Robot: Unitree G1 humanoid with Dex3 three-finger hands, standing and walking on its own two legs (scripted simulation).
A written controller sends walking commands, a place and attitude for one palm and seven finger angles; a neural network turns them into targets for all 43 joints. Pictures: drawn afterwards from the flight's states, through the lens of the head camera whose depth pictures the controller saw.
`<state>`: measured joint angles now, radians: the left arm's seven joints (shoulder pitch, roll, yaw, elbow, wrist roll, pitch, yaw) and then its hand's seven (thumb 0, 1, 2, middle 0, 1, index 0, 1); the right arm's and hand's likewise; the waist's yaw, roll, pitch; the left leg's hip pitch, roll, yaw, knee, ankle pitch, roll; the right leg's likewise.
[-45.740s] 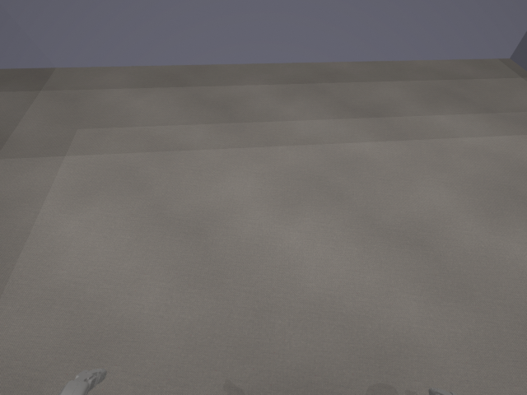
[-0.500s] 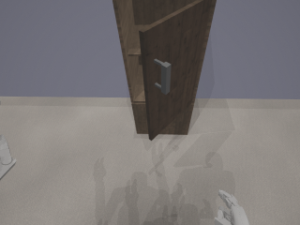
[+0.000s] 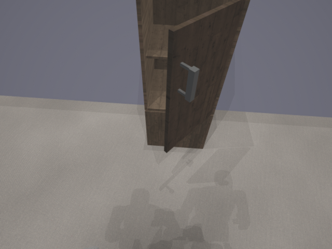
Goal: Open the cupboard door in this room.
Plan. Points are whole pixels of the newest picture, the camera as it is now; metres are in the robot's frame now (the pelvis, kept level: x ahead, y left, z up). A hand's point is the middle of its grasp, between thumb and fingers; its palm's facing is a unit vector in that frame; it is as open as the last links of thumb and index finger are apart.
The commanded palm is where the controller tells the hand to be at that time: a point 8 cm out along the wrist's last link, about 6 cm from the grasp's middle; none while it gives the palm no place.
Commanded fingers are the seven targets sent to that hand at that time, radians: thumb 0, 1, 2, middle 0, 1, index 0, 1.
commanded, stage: let the arm hang, fingers relaxed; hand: left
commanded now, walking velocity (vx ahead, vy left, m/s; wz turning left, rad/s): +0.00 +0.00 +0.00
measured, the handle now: (186, 82) +0.59 -0.04 +0.06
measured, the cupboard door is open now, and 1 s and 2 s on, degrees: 49 49 49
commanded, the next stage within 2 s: look to check the result in 0.80 s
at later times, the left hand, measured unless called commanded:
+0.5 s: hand out of the picture -0.01 +0.19 -0.16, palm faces +0.04 -0.97 -0.22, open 7.3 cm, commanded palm none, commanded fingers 0.00 0.90 0.90 -0.20 -0.30 -0.20 -0.30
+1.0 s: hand out of the picture +0.02 +0.17 -0.16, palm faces +0.04 -0.98 -0.19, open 7.3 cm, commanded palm none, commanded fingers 0.00 0.90 0.90 -0.20 -0.30 -0.20 -0.30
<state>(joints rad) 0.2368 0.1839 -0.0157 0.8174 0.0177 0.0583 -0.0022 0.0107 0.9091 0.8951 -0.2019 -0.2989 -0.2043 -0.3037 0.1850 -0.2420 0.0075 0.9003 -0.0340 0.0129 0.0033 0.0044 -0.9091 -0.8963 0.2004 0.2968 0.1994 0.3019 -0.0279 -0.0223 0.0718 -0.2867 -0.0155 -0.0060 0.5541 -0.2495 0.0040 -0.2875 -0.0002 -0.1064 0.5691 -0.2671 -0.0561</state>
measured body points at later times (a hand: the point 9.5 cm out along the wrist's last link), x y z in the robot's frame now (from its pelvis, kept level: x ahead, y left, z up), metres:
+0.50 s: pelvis +0.00 +0.01 +0.01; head +0.02 +0.00 +0.46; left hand -0.01 +0.24 -0.14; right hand -0.03 -0.19 -0.16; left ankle +0.03 +0.12 -0.73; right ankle +0.03 -0.08 -0.73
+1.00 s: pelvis +0.03 +0.01 +0.01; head +0.04 +0.00 +0.46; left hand +0.02 +0.23 -0.15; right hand +0.01 -0.20 -0.16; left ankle +0.03 +0.12 -0.73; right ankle +0.03 -0.08 -0.73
